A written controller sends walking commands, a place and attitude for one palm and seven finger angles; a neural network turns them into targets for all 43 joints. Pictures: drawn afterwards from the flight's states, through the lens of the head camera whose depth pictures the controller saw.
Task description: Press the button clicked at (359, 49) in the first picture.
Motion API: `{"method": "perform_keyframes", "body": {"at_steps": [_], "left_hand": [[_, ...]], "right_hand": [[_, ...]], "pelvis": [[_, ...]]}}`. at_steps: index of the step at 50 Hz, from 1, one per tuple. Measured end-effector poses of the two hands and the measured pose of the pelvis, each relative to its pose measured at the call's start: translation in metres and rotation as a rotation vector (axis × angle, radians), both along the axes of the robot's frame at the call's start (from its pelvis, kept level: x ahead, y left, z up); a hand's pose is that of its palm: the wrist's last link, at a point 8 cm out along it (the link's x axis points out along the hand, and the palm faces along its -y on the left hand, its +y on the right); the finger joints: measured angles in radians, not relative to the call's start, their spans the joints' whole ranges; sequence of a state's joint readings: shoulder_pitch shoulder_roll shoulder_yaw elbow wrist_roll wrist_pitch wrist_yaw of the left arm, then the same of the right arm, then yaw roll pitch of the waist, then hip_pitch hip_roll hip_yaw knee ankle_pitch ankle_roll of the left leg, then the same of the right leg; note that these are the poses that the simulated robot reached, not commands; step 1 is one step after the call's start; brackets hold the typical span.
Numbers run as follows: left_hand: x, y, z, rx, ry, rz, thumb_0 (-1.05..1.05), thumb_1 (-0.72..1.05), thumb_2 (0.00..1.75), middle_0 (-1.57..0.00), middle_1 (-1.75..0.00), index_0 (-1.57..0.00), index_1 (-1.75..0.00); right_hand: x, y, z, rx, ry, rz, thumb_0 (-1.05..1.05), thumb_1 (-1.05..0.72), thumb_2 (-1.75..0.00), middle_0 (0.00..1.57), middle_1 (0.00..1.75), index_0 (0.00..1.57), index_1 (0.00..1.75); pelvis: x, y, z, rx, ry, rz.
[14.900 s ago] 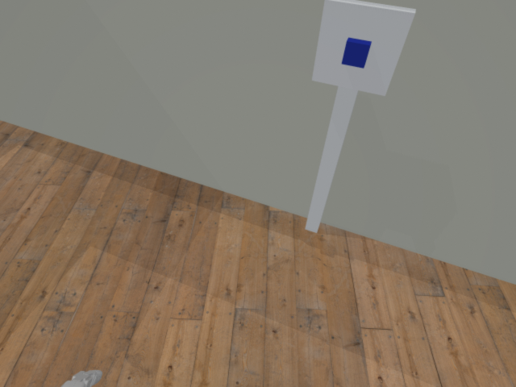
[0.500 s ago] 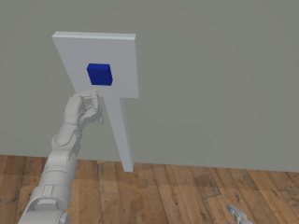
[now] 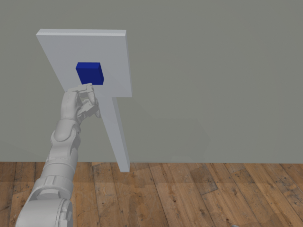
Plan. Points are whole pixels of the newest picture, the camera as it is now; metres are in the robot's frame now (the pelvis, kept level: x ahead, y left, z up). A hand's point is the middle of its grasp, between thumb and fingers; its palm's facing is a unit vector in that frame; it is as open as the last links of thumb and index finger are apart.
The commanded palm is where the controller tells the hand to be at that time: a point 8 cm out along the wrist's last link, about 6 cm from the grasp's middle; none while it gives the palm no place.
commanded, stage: aim a knuckle at the button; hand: left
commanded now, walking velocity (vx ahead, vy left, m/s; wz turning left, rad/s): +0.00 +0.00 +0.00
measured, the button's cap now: (91, 73) +0.50 +0.18 +0.13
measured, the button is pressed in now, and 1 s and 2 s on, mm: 0 1 13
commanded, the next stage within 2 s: press the button with the knuckle in 0.34 s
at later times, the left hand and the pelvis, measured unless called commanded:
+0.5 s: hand (95, 106) +0.40 +0.15 +0.10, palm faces +0.00 -1.00 +0.00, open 3.1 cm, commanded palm +0.38 +0.20 +0.10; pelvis -0.01 +0.00 +0.00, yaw +1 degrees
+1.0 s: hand (104, 95) +0.44 +0.13 +0.10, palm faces -0.01 -1.00 -0.01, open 3.0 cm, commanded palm +0.42 +0.19 +0.10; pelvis -0.01 +0.00 +0.00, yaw +0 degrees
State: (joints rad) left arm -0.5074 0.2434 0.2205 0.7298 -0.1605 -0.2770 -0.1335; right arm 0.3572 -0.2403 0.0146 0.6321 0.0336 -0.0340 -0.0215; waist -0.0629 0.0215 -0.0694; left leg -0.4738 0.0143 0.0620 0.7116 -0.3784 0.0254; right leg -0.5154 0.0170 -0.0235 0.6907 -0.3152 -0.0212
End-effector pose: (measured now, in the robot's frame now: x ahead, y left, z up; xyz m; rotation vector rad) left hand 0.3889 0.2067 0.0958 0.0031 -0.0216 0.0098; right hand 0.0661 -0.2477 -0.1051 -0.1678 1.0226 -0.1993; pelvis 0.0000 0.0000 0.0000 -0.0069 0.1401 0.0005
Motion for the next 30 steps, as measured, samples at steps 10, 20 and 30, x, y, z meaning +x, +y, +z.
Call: {"method": "perform_keyframes", "body": {"at_steps": [10, 20, 30], "left_hand": [[-0.014, -0.006, 0.004, -0.005, 0.001, -0.029, 0.02, 0.90, 0.90, -1.30, -1.50, -1.30, -1.50], [-0.012, -0.008, 0.004, 0.001, -0.001, -0.009, 0.02, 0.90, 0.90, -1.30, -1.50, -1.30, -1.50], [0.001, -0.004, 0.006, 0.003, 0.008, -0.020, 0.02, 0.90, 0.90, -1.30, -1.50, -1.30, -1.50]], "right_hand": [[0.024, 0.001, 0.005, -0.009, -0.069, 0.046, 0.01, -0.91, -0.90, 0.20, 0.30, 0.20, 0.29], [0.036, 0.008, 0.010, 0.001, -0.123, 0.068, 0.01, -0.91, -0.90, 0.20, 0.30, 0.20, 0.30], [0.017, 0.004, 0.000, -0.007, -0.046, 0.059, 0.01, -0.91, -0.90, 0.20, 0.30, 0.20, 0.30]], "pelvis": [[-0.005, 0.002, 0.000, -0.004, -0.014, 0.023], [-0.010, 0.000, -0.001, 0.000, -0.021, 0.017], [-0.011, 0.000, -0.003, -0.004, -0.005, 0.029]]}}
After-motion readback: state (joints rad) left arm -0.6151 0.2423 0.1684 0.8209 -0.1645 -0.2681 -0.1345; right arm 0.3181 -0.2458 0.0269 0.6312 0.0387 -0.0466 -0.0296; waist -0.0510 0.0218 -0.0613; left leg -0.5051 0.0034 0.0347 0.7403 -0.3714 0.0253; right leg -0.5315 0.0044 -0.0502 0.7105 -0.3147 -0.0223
